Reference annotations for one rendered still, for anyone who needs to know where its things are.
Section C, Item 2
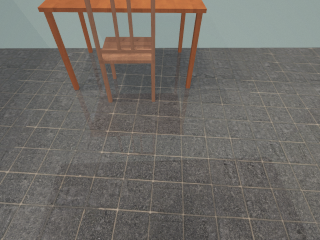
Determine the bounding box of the table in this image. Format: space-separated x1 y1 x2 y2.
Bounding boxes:
38 0 207 90

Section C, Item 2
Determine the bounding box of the chair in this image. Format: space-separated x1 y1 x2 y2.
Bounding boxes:
84 0 156 103

